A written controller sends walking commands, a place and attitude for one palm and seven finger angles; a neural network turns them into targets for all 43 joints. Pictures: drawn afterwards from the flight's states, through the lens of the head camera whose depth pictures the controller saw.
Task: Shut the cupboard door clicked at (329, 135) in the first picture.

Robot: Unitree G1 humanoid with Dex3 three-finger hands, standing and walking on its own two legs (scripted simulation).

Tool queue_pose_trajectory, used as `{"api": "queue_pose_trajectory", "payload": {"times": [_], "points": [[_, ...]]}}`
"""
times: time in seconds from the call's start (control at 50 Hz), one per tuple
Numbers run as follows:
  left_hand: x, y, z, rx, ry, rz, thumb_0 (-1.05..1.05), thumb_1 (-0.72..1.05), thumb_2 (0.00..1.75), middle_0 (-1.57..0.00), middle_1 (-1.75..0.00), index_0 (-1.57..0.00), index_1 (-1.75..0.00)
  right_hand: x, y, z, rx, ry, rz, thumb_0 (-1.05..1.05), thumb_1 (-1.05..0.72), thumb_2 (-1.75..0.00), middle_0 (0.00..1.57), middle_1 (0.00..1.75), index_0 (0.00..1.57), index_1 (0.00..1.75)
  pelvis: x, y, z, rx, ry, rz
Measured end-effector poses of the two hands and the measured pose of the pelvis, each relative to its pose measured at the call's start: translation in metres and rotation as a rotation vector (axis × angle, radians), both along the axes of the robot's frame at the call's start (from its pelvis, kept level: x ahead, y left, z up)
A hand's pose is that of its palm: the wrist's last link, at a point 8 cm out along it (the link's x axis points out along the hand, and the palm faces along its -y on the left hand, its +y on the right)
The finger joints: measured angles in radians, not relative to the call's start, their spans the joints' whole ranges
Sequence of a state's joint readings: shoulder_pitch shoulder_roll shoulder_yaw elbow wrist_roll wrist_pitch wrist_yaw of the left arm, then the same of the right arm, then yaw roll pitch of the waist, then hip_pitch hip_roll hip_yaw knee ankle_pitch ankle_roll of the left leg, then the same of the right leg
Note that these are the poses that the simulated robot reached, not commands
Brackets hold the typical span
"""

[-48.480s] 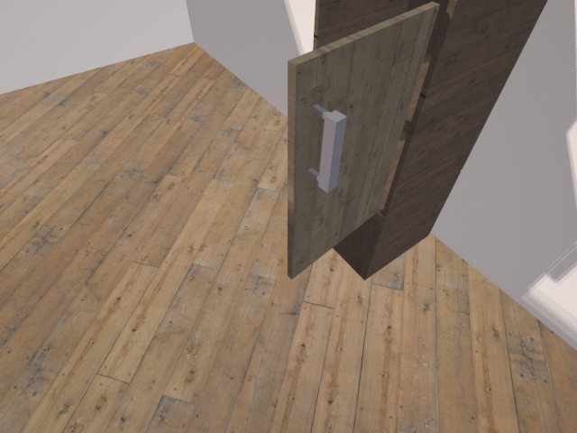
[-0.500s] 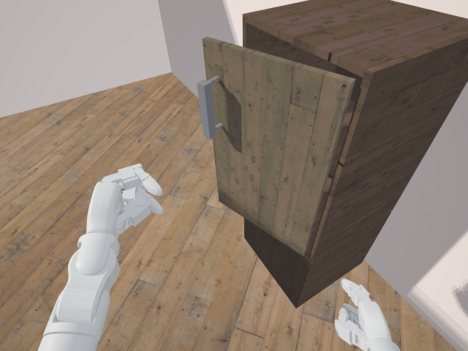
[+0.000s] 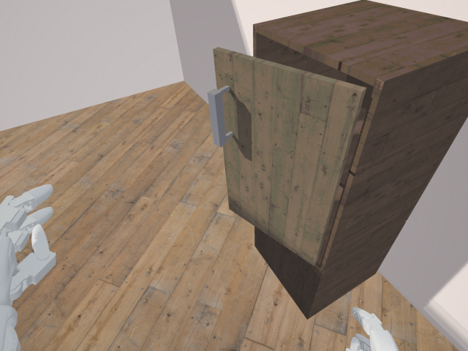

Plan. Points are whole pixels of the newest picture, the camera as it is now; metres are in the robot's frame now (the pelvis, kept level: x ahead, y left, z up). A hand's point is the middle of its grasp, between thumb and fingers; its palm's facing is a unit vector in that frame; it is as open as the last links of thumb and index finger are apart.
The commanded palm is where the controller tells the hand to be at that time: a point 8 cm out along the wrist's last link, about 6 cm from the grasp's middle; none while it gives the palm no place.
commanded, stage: draw the hand back to the body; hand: left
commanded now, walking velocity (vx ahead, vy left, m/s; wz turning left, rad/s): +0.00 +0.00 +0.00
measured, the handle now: (222, 116) +0.66 +0.11 +0.08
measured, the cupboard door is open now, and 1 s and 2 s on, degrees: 19 19 19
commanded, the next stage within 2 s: step back with the hand held close in 0.34 s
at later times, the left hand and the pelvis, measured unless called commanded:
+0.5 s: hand (54, 255) +0.19 +0.26 +0.16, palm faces +0.46 -0.80 -0.39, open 7.4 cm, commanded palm +0.13 +0.30 +0.17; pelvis -0.01 +0.00 +0.00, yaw +0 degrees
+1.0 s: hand (25, 280) +0.15 +0.28 +0.15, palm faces +0.39 -0.78 -0.48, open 7.4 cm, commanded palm +0.09 +0.32 +0.17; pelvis -0.05 +0.02 -0.01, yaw +0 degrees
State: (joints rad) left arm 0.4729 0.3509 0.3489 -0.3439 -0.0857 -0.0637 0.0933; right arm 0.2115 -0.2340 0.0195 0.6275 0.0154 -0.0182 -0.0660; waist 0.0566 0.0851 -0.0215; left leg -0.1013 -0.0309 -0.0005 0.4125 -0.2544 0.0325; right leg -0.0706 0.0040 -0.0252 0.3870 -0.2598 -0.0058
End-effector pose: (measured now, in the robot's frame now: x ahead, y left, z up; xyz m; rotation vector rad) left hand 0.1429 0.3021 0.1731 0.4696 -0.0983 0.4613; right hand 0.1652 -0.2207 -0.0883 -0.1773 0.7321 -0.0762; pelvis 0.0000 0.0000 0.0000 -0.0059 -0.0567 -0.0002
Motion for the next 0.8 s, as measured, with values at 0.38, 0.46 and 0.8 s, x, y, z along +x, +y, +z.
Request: {"api": "queue_pose_trajectory", "payload": {"times": [0.38, 0.46, 0.8], "points": [[-0.001, -0.005, -0.001, -0.023, -0.043, -0.010, 0.02, 0.89, 0.90, -0.21, -0.30, -0.21, -0.31, 0.008, 0.007, 0.011, -0.003, -0.073, 0.028, 0.01, -0.90, -0.89, 0.20, 0.30, 0.21, 0.30, -0.006, -0.002, 0.000, 0.001, -0.011, 0.001], [0.000, -0.004, 0.000, -0.016, -0.038, -0.008, 0.02, 0.89, 0.90, -0.21, -0.30, -0.21, -0.31, 0.004, 0.007, 0.008, 0.000, -0.055, 0.025, 0.01, -0.90, -0.89, 0.20, 0.30, 0.21, 0.30, -0.006, -0.002, 0.000, 0.001, -0.009, -0.001], [-0.001, 0.009, -0.001, 0.089, 0.029, -0.078, 0.02, 0.89, 0.90, -0.21, -0.30, -0.21, -0.31, -0.021, -0.015, 0.002, -0.073, 0.057, -0.100, 0.01, -0.90, -0.89, 0.20, 0.30, 0.20, 0.30, -0.020, 0.014, -0.004, -0.005, 0.082, -0.003]]}}
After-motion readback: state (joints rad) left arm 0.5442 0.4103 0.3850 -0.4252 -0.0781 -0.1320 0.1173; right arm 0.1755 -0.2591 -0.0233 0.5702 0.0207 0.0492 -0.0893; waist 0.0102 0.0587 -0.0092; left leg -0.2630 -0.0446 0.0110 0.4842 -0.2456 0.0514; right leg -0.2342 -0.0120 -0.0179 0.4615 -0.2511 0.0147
